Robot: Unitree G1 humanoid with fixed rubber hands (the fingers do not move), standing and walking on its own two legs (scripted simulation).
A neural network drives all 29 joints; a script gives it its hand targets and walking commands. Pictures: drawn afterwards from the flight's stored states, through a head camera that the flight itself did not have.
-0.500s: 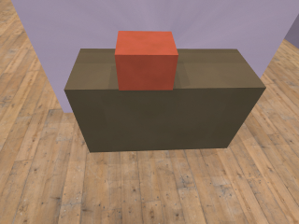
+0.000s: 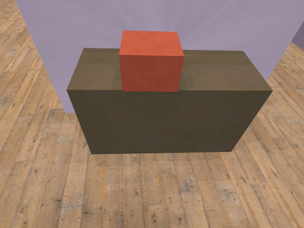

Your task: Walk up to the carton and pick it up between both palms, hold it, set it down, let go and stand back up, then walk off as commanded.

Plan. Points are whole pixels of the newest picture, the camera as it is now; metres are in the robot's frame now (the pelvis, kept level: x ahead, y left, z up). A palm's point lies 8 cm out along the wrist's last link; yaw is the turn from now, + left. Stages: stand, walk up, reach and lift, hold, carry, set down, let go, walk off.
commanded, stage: walk up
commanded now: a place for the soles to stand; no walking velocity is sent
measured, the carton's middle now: (150, 61) +0.88 +0.01 -0.03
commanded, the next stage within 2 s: none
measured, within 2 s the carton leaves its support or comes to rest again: neither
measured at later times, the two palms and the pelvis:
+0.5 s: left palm out of the picture +0.10 +0.32 -0.10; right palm out of the picture +0.06 -0.29 -0.11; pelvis +0.01 +0.01 +0.00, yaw +0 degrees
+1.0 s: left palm out of the picture +0.13 +0.27 -0.08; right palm (277, 226) +0.17 -0.37 -0.12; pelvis +0.12 -0.05 +0.00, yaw +0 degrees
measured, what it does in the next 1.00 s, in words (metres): walks ahead: left foot, then right foot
